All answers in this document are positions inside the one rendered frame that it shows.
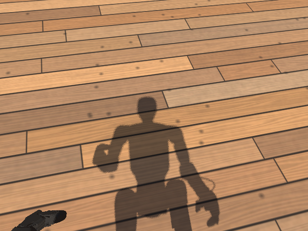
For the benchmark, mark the left robot hand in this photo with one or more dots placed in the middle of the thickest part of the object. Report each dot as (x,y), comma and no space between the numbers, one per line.
(39,219)

